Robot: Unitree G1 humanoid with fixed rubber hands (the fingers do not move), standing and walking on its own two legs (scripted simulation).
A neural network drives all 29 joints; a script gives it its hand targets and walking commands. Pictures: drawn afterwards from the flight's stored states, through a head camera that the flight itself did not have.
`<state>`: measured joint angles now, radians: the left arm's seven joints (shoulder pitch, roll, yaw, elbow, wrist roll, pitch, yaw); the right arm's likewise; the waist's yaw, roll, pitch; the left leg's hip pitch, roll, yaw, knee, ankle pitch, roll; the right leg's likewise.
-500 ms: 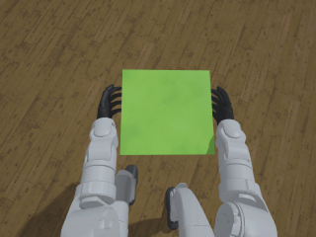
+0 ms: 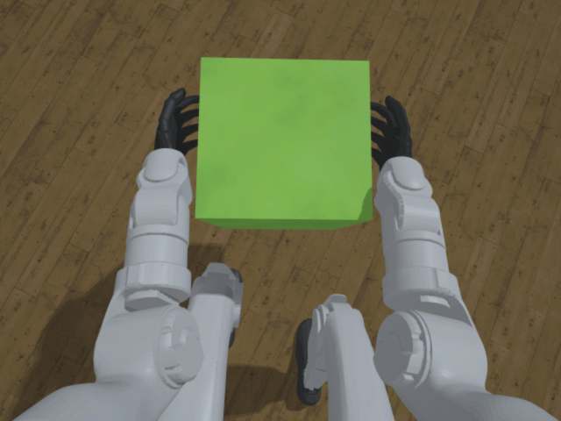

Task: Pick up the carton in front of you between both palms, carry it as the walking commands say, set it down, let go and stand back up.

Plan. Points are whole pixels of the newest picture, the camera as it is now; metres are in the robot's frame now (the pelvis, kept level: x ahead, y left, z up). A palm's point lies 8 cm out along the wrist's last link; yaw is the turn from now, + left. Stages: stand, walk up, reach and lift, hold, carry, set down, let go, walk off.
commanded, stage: set down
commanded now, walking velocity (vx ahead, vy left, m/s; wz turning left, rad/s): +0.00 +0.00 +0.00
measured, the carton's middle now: (281, 162) +0.46 +0.06 -0.16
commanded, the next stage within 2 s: none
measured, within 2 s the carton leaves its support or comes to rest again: rests again in 1.86 s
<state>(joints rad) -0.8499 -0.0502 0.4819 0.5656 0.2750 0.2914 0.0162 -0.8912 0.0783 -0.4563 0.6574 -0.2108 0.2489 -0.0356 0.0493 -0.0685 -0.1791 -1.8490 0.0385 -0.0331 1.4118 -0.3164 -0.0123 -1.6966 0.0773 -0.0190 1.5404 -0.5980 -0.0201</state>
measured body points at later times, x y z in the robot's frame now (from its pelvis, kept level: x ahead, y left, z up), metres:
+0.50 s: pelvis -0.02 +0.02 -0.11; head +0.31 +0.05 +0.19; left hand +0.48 +0.23 -0.25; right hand +0.52 -0.08 -0.24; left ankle +0.13 +0.14 -0.53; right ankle +0.03 -0.10 -0.53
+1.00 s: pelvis -0.03 +0.01 -0.18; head +0.34 +0.02 +0.08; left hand +0.50 +0.25 -0.33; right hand +0.53 -0.06 -0.35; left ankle +0.13 +0.14 -0.53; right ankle +0.03 -0.10 -0.53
